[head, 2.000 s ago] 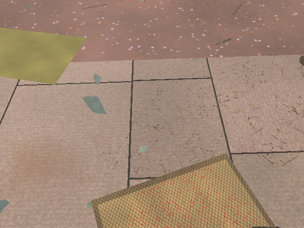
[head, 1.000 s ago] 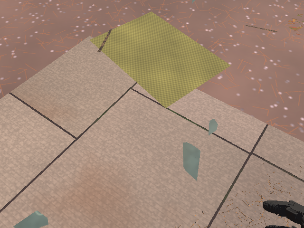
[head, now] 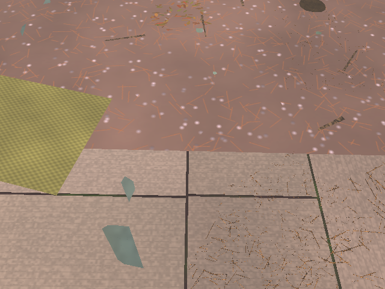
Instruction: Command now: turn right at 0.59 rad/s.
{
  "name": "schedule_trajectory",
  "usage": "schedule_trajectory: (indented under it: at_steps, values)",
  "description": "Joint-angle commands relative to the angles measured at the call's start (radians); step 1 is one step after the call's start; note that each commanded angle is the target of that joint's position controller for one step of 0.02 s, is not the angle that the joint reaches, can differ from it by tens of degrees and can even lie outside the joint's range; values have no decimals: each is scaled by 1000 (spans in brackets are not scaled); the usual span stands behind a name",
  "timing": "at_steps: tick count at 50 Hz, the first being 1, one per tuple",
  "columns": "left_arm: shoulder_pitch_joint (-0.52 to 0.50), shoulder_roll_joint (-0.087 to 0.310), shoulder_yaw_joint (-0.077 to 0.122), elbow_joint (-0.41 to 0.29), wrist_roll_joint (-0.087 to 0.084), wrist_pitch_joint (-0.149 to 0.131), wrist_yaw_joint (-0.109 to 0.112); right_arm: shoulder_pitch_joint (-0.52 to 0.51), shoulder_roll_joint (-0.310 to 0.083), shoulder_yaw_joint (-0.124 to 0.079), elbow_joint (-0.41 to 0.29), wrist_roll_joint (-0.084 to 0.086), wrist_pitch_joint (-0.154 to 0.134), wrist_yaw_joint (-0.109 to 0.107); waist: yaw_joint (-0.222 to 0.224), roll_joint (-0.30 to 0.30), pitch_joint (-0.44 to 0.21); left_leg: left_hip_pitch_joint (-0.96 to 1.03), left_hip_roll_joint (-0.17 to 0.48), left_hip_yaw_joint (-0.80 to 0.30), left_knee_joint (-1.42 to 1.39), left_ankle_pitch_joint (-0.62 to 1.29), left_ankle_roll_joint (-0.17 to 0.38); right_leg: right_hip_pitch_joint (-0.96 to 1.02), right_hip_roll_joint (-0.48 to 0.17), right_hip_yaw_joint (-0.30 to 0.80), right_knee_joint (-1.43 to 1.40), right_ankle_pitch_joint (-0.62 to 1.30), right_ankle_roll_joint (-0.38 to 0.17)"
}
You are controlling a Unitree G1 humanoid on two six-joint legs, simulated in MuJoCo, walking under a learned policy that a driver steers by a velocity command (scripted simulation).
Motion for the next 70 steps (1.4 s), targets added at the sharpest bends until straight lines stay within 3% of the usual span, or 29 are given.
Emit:
schedule_trajectory:
  at_steps: [1, 2, 4, 6, 8, 11, 14, 16, 17, 18, 19, 20, 21, 24, 27, 31, 32, 33, 34, 35, 36, 39, 48, 58, 59, 61, 64, 67, 70]
  values:
    - [37, 187, 60, -85, 11, -28, -3, -3, -179, -45, -87, -33, -12, -4, 15, 260, -89, 164, 453, -421, -205, 412, 293, -217, -42, -26, 456, -261, 48]
    - [54, 197, 69, -60, 3, -24, -6, -50, -133, -33, -97, -21, -10, -11, 31, 201, -79, 147, 385, -307, -186, 390, 245, -213, -51, -41, 523, -190, 64]
    - [75, 145, 58, -36, 4, -3, -4, -74, -108, -22, -108, 4, -4, -22, 25, 168, -55, 161, 310, -184, -169, 371, 202, -245, -65, -66, 607, -94, 101]
    - [39, 98, 41, -57, -8, 1, -11, -38, -115, -20, -102, -1, 7, -33, 1, 185, -46, 173, 275, -99, -180, 387, 206, -247, -78, -123, 564, -45, 121]
    - [-19, 67, 25, -83, -6, -3, -11, 20, -133, -25, -88, -6, 16, -39, -41, 205, -65, 239, 286, -92, -175, 410, 225, -242, -93, -140, 446, -49, 132]
    - [-31, 36, 3, -96, 10, -8, -19, 16, -173, -34, -85, 2, 23, -29, -48, 229, -98, 225, 301, -58, -159, 427, 232, -98, -120, -179, 245, -100, 121]
    - [-9, 55, 5, -88, 6, -8, -25, 21, -190, -35, -75, 19, 25, -14, -48, 252, -97, 191, 315, -63, -142, 423, 234, 29, -110, -225, 63, -74, 97]
    - [57, 46, 7, -57, 8, -9, -30, 3, -178, -26, -68, 36, 26, -10, -5, 234, -90, 151, 297, -44, -89, 392, 200, 166, -91, -254, -188, 106, 55]
    - [73, 54, 8, -49, 13, -10, -29, 41, -150, -15, -47, 40, 22, -7, 2, 204, -86, 102, 272, -24, -59, 332, 148, 267, -89, -240, -320, 215, 27]
    - [87, 99, 14, -58, 17, -11, -22, 86, -106, 1, -37, 14, 12, 0, -19, 83, -133, 4, 216, 30, 37, 166, 58, 423, -201, -95, -317, 427, -3]
    - [36, 163, 17, -86, 35, -10, -10, 104, -41, 26, -58, -30, 0, 10, -73, -187, -140, -141, 122, 119, 159, -201, -38, 448, -406, 118, -270, 688, -123]
    - [45, 97, 1, -81, 56, -26, -20, 11, -97, 14, -74, -15, 3, -3, 8, -179, -143, -122, 118, 52, 238, -347, -64, 324, -457, 164, -304, 598, -247]
    - [21, 70, -10, -70, 61, -43, -26, -6, -132, 3, -73, 3, 10, -7, 3, -140, -101, -129, 124, 33, 304, -336, -71, 298, -421, 131, -321, 529, -248]
    - [-34, 76, -12, -45, 38, -66, -21, 36, -138, -10, -32, 1, 32, -17, -19, -116, -66, -141, 127, 6, 373, -256, -88, 271, -355, 52, -311, 540, -189]
    - [-58, 46, -20, -27, 35, -63, -20, 69, -88, 6, -9, 9, 32, -13, -30, -87, -81, -51, 116, 29, 293, -196, -92, 241, -311, -16, -290, 577, -179]
    - [-65, 24, -29, 5, 26, -54, -23, 76, -73, 17, 6, 10, 28, -9, -36, -79, -81, 71, 96, 54, 5, -23, -74, 234, -289, -5, -265, 435, -163]
    - [-45, 16, -32, 21, 22, -55, -25, 86, -80, 20, 11, -1, 24, -7, -44, -54, -76, 140, 100, 43, -96, 128, -59, 206, -268, -11, -266, 346, -127]
    - [-12, 6, -35, 36, 31, -61, -27, 89, -118, 16, 9, -13, 22, -8, -26, -5, -77, 195, 142, -10, -103, 261, -40, 174, -233, -24, -254, 229, -80]
    - [21, 18, -30, 40, 42, -66, -34, 85, -182, 3, 11, -6, 23, -11, 20, 93, -58, 191, 167, -12, -59, 284, -5, 144, -182, -64, -253, 135, -49]
    - [3, 16, -30, 42, 44, -64, -32, 67, -166, 1, 26, 5, 21, -6, 13, 153, -38, 91, 151, -11, -67, 105, 27, 191, -138, -120, -246, 93, -17]
    - [-35, 36, -26, 48, 40, -60, -28, 55, -125, 11, 21, 1, 15, -1, -10, 124, -10, 49, 137, -10, -91, 34, 24, 208, -135, -127, -221, 93, -6]
    - [-37, 16, -25, 59, 34, -46, -16, 57, -97, 23, 40, -6, -3, -7, -13, 108, -5, 51, 122, 4, -94, 47, -6, 206, -141, -124, -212, 157, -13]
    - [7, 10, -19, 143, 28, -54, -10, 86, -90, 32, 91, 0, -4, -21, -22, 47, -4, 77, 104, 17, -77, 53, -3, 202, -142, -131, -212, 204, 0]
    - [41, 14, -20, 245, 23, -56, 2, 93, -73, 37, 161, 3, 0, -23, -19, 46, 5, 83, 87, 30, -84, 78, -1, 221, -142, -140, -215, 242, 6]
    - [59, 12, -20, 262, 21, -55, 4, 113, -69, 37, 176, 5, 2, -24, -19, 46, -16, 89, 74, 44, -84, -23, 4, 228, -130, -152, -216, 136, 2]
    - [73, 32, -11, 275, 8, -52, 7, 114, -85, 30, 181, 19, 6, -28, -14, 52, 42, 21, 59, 43, -70, -340, 40, 156, -110, -158, -208, -242, -28]
    - [91, 25, -13, 279, -4, -87, 4, 121, -73, 32, 172, 31, -26, -27, -11, 36, 135, -60, 85, -8, -55, -463, 83, 82, -157, -83, -233, -388, -76]
    - [145, 44, -7, 301, -12, -124, -11, 106, -56, 33, 164, 34, -69, -11, 7, -10, 108, -110, 71, 7, 32, -346, 89, 162, -226, 41, -276, -364, -130]
    - [171, 80, -2, 304, -12, -135, -23, 98, -25, 39, 150, 42, -99, 7, -4, -112, 92, -118, 30, 72, 145, -201, 101, 214, -343, 249, -387, -322, -209]
Velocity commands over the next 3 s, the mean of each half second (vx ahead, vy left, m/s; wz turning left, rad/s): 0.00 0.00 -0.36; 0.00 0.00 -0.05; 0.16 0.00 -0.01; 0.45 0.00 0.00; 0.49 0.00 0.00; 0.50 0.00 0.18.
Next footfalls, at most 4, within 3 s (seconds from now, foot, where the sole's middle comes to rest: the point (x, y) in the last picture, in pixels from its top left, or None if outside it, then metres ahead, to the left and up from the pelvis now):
0.36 right None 0.00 -0.15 -0.77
0.66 left None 0.03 0.10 -0.77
1.84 right None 0.37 -0.20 -0.77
2.38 left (193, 231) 0.67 0.01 -0.77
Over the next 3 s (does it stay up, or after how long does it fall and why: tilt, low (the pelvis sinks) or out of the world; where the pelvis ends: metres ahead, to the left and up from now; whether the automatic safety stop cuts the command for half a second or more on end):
stays up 0.82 -0.15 0.00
